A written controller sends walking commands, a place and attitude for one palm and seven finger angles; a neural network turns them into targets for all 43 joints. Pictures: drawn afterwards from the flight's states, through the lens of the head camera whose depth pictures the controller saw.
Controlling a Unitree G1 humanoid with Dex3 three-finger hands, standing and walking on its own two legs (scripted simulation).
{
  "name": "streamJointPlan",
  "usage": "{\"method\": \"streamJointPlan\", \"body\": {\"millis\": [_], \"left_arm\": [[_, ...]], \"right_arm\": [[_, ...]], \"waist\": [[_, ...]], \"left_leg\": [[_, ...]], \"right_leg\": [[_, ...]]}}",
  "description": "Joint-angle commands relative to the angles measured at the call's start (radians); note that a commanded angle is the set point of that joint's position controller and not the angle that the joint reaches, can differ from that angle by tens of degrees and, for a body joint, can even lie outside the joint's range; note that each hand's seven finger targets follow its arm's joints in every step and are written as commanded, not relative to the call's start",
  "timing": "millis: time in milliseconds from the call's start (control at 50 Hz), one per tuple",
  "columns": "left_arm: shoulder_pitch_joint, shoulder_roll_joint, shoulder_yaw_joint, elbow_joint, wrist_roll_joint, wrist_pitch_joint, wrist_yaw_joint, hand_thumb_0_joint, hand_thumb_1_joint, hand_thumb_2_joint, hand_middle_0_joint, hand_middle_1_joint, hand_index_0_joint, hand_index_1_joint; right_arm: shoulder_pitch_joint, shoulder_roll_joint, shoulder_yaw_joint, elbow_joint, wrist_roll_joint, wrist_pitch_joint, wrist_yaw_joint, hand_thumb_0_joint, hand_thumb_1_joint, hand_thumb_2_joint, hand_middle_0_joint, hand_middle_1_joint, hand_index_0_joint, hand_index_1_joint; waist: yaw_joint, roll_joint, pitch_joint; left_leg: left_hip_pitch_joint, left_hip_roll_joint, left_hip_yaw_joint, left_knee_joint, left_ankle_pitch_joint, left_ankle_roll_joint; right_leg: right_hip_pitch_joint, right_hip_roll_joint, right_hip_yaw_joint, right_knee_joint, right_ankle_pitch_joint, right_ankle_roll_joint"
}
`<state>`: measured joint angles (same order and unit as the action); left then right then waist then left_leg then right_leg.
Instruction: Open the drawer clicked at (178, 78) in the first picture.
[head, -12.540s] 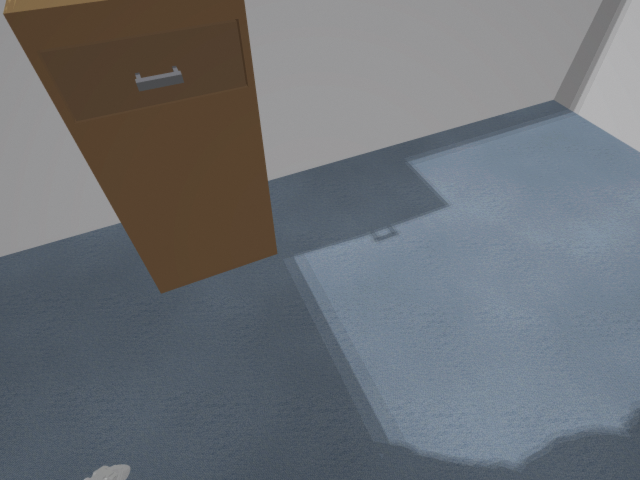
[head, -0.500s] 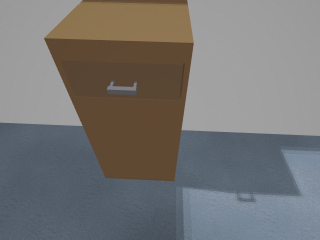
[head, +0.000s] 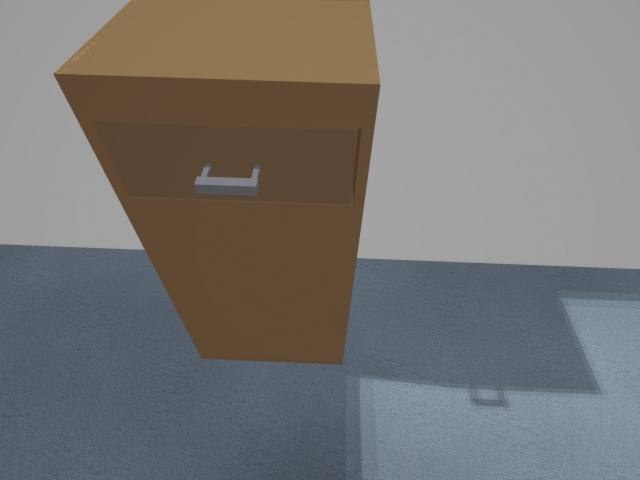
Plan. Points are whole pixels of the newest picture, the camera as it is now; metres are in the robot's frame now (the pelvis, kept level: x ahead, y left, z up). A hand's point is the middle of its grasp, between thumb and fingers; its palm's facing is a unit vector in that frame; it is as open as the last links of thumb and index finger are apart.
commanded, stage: come to a stop and stand still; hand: left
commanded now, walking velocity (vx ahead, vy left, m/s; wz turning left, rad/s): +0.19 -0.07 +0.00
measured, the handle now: (229, 178) +0.56 +0.19 +0.05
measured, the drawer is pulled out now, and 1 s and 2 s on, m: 0.00 0.00 0.00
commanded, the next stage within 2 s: look again from close up in 0.98 s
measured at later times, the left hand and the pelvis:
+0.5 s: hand out of the picture +0.08 +0.18 -0.16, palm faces +0.03 -0.97 -0.24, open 7.4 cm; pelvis +0.03 -0.01 +0.01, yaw -1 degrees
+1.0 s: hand out of the picture +0.03 +0.13 -0.16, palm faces +0.03 -0.98 -0.19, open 7.3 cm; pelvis +0.01 -0.05 +0.01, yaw -1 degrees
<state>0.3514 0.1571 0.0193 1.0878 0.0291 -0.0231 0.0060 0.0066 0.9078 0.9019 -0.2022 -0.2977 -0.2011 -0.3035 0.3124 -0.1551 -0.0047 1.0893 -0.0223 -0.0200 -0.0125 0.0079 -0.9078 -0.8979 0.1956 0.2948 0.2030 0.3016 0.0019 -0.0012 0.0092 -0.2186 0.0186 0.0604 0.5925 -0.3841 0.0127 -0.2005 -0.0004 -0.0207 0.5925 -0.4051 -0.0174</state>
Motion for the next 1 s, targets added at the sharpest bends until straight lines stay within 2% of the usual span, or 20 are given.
{"method": "streamJointPlan", "body": {"millis": [0,40,80,120,140,160,180,200,240,340,460,480,520,540,600,660,720,760,860,980], "left_arm": [[0.239,0.15,0.038,0.027,-0.002,-0.033,0.021,0.0,0.9,0.9,-0.2,-0.3,-0.2,-0.3],[0.268,0.135,0.039,0.036,0.01,-0.037,0.034,0.0,0.9,0.9,-0.2,-0.3,-0.2,-0.3],[0.184,0.125,0.032,0.012,0.012,-0.032,0.044,0.0,0.9,0.9,-0.2,-0.3,-0.2,-0.3],[0.092,0.106,0.019,-0.009,-0.005,-0.023,0.043,0.0,0.9,0.9,-0.2,-0.3,-0.2,-0.3],[0.076,0.097,0.017,-0.013,-0.008,-0.018,0.046,0.0,0.9,0.9,-0.2,-0.3,-0.2,-0.3],[0.109,0.076,0.014,-0.016,-0.022,-0.013,0.049,0.0,0.9,0.9,-0.2,-0.3,-0.2,-0.3],[0.138,0.059,0.013,-0.024,-0.025,-0.009,0.056,0.0,0.9,0.9,-0.2,-0.3,-0.2,-0.3],[0.109,0.077,0.012,-0.024,-0.018,-0.001,0.057,0.0,0.9,0.9,-0.2,-0.3,-0.2,-0.3],[0.058,0.088,0.015,-0.028,-0.011,0.02,0.057,0.0,0.9,0.9,-0.2,-0.3,-0.2,-0.3],[0.067,0.03,0.019,-0.061,-0.006,0.05,0.04,0.0,0.9,0.9,-0.2,-0.3,-0.2,-0.3],[0.051,0.031,0.028,-0.109,-0.001,0.036,0.032,0.0,0.9,0.9,-0.2,-0.3,-0.2,-0.3],[0.059,0.057,0.03,-0.112,0.002,0.027,0.033,0.0,0.9,0.9,-0.2,-0.3,-0.2,-0.3],[-0.011,0.177,0.038,-0.145,0.008,0.013,0.033,0.0,0.9,0.9,-0.2,-0.3,-0.2,-0.3],[-0.029,0.187,0.037,-0.165,0.006,0.014,0.031,0.0,0.9,0.9,-0.2,-0.3,-0.2,-0.3],[-0.112,0.155,0.031,-0.174,0.002,0.007,0.031,0.0,0.9,0.9,-0.2,-0.3,-0.2,-0.3],[-0.104,0.151,0.031,-0.162,-0.007,0.009,0.033,0.0,0.9,0.9,-0.2,-0.3,-0.2,-0.3],[-0.079,0.107,0.021,-0.141,-0.02,0.012,0.026,0.0,0.9,0.9,-0.2,-0.3,-0.2,-0.3],[-0.073,0.103,0.02,-0.117,-0.019,0.015,0.026,0.0,0.9,0.9,-0.2,-0.3,-0.2,-0.3],[-0.052,0.104,0.009,-0.067,-0.021,0.011,0.021,0.0,0.9,0.9,-0.2,-0.3,-0.2,-0.3],[-0.03,0.093,0.005,-0.035,-0.021,0.004,0.021,0.0,0.9,0.9,-0.2,-0.3,-0.2,-0.3]], "right_arm": [[-0.109,-0.057,-0.018,-0.108,0.001,-0.031,-0.005,0.0,-0.9,-0.9,0.2,0.3,0.2,0.3],[-0.169,-0.044,-0.021,-0.13,0.007,-0.039,0.0,0.0,-0.9,-0.9,0.2,0.3,0.2,0.3],[-0.157,-0.027,-0.017,-0.121,0.016,-0.034,0.001,0.0,-0.9,-0.9,0.2,0.3,0.2,0.3],[-0.039,-0.008,-0.003,-0.063,0.018,-0.025,-0.01,0.0,-0.9,-0.9,0.2,0.3,0.2,0.3],[0.058,-0.029,-0.009,-0.021,0.016,-0.031,-0.015,0.0,-0.9,-0.9,0.2,0.3,0.2,0.3],[0.103,-0.114,-0.02,-0.018,0.008,-0.035,-0.025,0.0,-0.9,-0.9,0.2,0.3,0.2,0.3],[0.111,-0.158,-0.028,-0.025,0.015,-0.029,-0.028,0.0,-0.9,-0.9,0.2,0.3,0.2,0.3],[0.064,-0.177,-0.028,-0.034,0.02,-0.025,-0.035,0.0,-0.9,-0.9,0.2,0.3,0.2,0.3],[-0.021,-0.157,-0.025,-0.048,0.02,-0.017,-0.047,0.0,-0.9,-0.9,0.2,0.3,0.2,0.3],[-0.08,-0.165,-0.053,-0.098,0.004,0.007,-0.042,0.0,-0.9,-0.9,0.2,0.3,0.2,0.3],[-0.124,-0.148,-0.067,-0.145,-0.004,0.02,-0.018,0.0,-0.9,-0.9,0.2,0.3,0.2,0.3],[-0.123,-0.13,-0.065,-0.148,-0.001,0.022,-0.013,0.0,-0.9,-0.9,0.2,0.3,0.2,0.3],[-0.093,-0.04,-0.049,-0.168,0.01,0.033,-0.001,0.0,-0.9,-0.9,0.2,0.3,0.2,0.3],[-0.103,-0.039,-0.048,-0.172,0.004,0.044,-0.001,0.0,-0.9,-0.9,0.2,0.3,0.2,0.3],[-0.073,-0.052,-0.044,-0.133,0.005,0.041,-0.001,0.0,-0.9,-0.9,0.2,0.3,0.2,0.3],[-0.027,-0.038,-0.028,-0.097,0.009,0.029,-0.004,0.0,-0.9,-0.9,0.2,0.3,0.2,0.3],[-0.01,-0.076,-0.018,-0.066,0.001,0.007,-0.013,0.0,-0.9,-0.9,0.2,0.3,0.2,0.3],[-0.041,-0.083,-0.014,-0.055,0.002,0.0,-0.013,0.0,-0.9,-0.9,0.2,0.3,0.2,0.3],[0.004,-0.066,-0.004,-0.022,0.004,0.003,-0.016,0.0,-0.9,-0.9,0.2,0.3,0.2,0.3],[0.058,-0.05,0.001,0.008,0.004,0.006,-0.016,0.0,-0.9,-0.9,0.2,0.3,0.2,0.3]], "waist": [[0.077,-0.252,0.084],[0.087,-0.123,0.076],[0.046,-0.107,0.055],[-0.028,-0.109,0.008],[-0.062,-0.08,-0.039],[-0.053,0.077,-0.098],[-0.032,0.196,-0.14],[-0.025,0.207,-0.083],[-0.008,0.189,0.051],[0.008,0.121,-0.052],[0.035,0.108,-0.039],[0.041,0.052,-0.034],[0.001,-0.226,0.0],[0.008,-0.198,0.001],[-0.013,-0.222,0.008],[-0.016,-0.142,-0.013],[0.009,0.037,-0.005],[0.027,0.13,0.005],[0.019,0.042,0.048],[0.004,-0.018,0.055]], "left_leg": [[-0.395,-0.007,0.044,0.291,-0.16,0.019],[-0.481,0.022,0.006,0.38,-0.223,0.023],[-0.377,0.032,-0.017,0.228,-0.153,0.018],[-0.045,-0.018,0.034,-0.049,0.162,-0.001],[0.122,0.013,0.007,-0.126,0.42,0.013],[0.251,0.184,-0.169,-0.091,0.83,0.096],[0.246,0.332,-0.249,-0.137,1.122,0.188],[0.211,0.347,-0.258,-0.17,1.207,0.224],[0.093,0.34,-0.232,-0.195,1.177,0.231],[0.09,0.301,-0.149,-0.195,0.94,0.21],[-0.093,0.226,-0.113,-0.174,0.449,0.136],[-0.125,0.182,-0.093,-0.126,0.313,0.094],[-0.178,0.007,0.016,0.043,-0.047,-0.007],[-0.13,-0.002,-0.005,0.117,-0.106,-0.013],[-0.125,0.014,-0.031,0.201,-0.046,-0.01],[-0.036,0.015,-0.008,-0.019,0.054,-0.022],[0.033,0.111,-0.105,-0.194,0.335,0.014],[-0.064,0.132,-0.133,-0.24,0.28,0.028],[-0.074,0.089,-0.095,-0.263,0.126,0.003],[-0.031,0.073,-0.07,-0.249,0.134,0.0]], "right_leg": [[0.227,-0.292,0.379,-0.242,0.582,-0.2],[0.3,-0.333,0.366,-0.204,0.802,-0.256],[0.235,-0.279,0.244,-0.157,0.892,-0.203],[0.063,-0.164,0.1,-0.092,0.867,-0.11],[0.005,-0.121,0.065,0.005,0.79,-0.057],[-0.109,-0.06,0.032,0.084,0.499,0.0],[-0.102,-0.025,-0.004,0.166,-0.015,0.021],[-0.127,-0.017,0.019,0.25,-0.199,0.024],[-0.168,-0.064,0.038,0.286,-0.199,0.027],[-0.158,-0.051,-0.018,0.259,-0.073,0.033],[-0.004,-0.037,-0.057,0.015,0.128,0.034],[0.029,-0.058,-0.025,-0.087,0.187,0.031],[-0.069,-0.303,0.249,-0.268,0.264,-0.075],[-0.146,-0.335,0.276,-0.311,0.247,-0.131],[-0.123,-0.251,0.172,-0.262,0.382,-0.146],[-0.085,-0.21,0.119,-0.212,0.379,-0.118],[-0.086,-0.108,0.059,-0.167,0.275,-0.028],[0.012,-0.089,0.031,-0.172,0.218,-0.004],[0.014,-0.106,0.061,-0.254,0.152,-0.018],[-0.026,-0.113,0.076,-0.295,0.091,-0.024]]}}
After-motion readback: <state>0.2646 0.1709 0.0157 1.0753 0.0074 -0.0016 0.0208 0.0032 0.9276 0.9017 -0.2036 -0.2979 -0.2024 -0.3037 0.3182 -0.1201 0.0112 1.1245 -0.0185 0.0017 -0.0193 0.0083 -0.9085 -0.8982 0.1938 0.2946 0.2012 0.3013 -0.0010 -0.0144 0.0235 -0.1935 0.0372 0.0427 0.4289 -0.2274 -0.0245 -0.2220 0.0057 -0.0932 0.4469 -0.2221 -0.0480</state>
